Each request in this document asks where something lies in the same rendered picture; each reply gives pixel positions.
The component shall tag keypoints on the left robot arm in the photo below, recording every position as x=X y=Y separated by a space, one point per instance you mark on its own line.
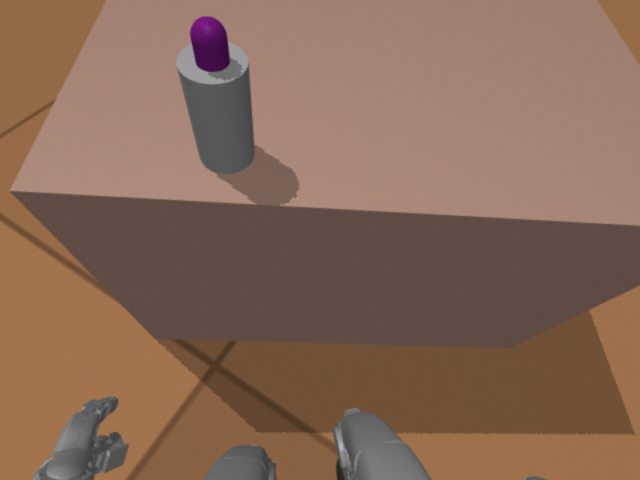
x=67 y=464

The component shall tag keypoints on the left robot hand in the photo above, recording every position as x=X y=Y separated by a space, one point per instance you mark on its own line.
x=80 y=432

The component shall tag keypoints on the bottle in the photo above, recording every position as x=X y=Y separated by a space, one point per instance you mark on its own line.
x=214 y=75

